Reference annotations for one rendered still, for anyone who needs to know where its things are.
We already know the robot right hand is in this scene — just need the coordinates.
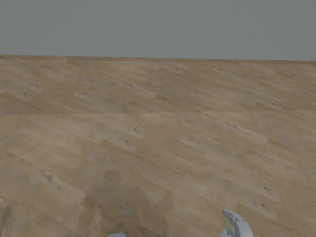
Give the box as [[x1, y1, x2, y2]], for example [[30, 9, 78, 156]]
[[219, 208, 255, 237]]

